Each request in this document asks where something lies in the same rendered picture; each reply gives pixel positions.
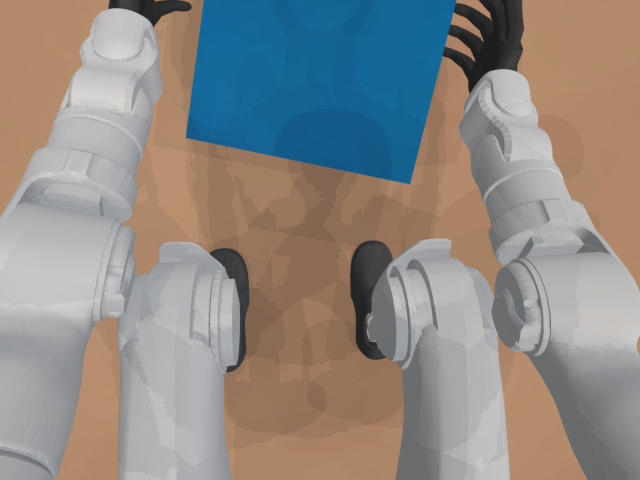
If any left robot hand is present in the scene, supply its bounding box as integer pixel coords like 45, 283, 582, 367
108, 0, 192, 28

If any left robot thigh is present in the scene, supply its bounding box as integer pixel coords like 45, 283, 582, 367
118, 262, 240, 480

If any right robot hand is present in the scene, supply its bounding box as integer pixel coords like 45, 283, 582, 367
443, 0, 524, 93

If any robot right forearm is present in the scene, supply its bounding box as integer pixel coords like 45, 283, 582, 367
459, 69, 640, 338

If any right robot thigh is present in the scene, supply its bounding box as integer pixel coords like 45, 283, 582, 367
378, 257, 510, 480

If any right robot upper arm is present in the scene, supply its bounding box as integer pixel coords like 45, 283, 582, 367
491, 252, 640, 480

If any robot thigh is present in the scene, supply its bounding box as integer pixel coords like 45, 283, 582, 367
118, 262, 240, 480
378, 257, 510, 480

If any robot left forearm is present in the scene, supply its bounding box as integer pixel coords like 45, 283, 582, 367
0, 8, 163, 229

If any left robot upper arm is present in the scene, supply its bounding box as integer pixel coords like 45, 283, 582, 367
0, 202, 136, 480

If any carton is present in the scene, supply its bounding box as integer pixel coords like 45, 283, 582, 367
186, 0, 457, 184

